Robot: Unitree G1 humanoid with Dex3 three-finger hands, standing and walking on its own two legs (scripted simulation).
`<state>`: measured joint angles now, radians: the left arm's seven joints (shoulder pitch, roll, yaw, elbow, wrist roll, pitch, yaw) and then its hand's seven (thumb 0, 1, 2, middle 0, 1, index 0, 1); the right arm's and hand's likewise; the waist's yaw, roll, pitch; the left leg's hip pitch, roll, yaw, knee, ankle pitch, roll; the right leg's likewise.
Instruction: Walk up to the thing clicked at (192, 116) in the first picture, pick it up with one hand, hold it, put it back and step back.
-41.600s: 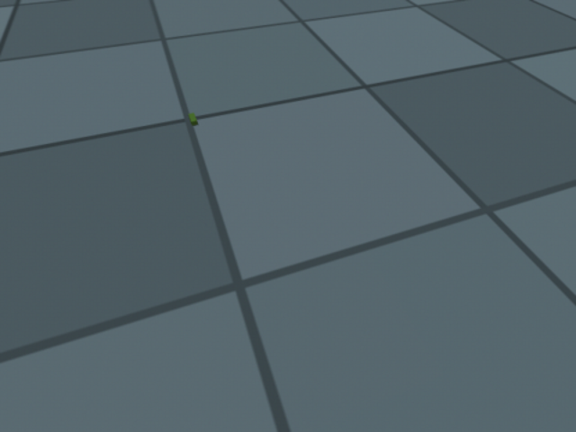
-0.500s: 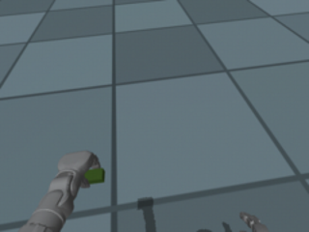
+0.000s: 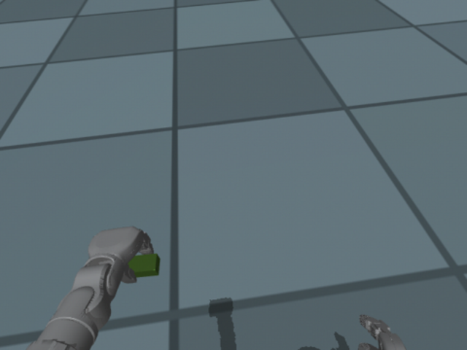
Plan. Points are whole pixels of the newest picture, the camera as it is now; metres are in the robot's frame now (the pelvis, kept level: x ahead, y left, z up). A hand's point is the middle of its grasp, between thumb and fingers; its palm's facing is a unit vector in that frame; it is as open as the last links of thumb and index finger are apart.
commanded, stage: hold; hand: left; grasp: from above
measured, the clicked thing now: (135, 266) +0.31 +0.22 -0.08
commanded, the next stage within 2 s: crouch in 0.12 s
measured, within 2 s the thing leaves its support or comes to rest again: neither
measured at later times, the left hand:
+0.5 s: hand (127, 277) +0.28 +0.23 -0.07, palm faces -0.45 -0.05 -0.89, open 6.4 cm
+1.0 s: hand (152, 287) +0.35 +0.26 -0.31, palm faces -0.41 -0.02 -0.91, open 6.4 cm
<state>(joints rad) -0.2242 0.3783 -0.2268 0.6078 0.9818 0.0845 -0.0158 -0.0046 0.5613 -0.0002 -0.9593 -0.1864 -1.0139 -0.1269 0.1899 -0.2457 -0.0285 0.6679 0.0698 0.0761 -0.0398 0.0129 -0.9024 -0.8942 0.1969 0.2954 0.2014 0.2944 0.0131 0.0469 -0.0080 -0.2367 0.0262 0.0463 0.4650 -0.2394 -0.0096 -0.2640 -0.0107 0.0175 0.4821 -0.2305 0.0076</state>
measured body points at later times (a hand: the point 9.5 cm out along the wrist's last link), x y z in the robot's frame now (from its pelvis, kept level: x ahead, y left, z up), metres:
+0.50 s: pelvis +0.00 +0.00 +0.00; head +0.02 -0.01 +0.45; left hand +0.30 +0.23 -0.02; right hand +0.14 -0.25 -0.12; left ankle +0.00 +0.13 -0.74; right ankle +0.01 -0.12 -0.74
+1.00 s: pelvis -0.05 +0.01 -0.19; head +0.11 +0.03 +0.23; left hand +0.37 +0.25 -0.26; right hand -0.01 -0.27 -0.31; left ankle +0.00 +0.13 -0.74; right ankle +0.01 -0.12 -0.74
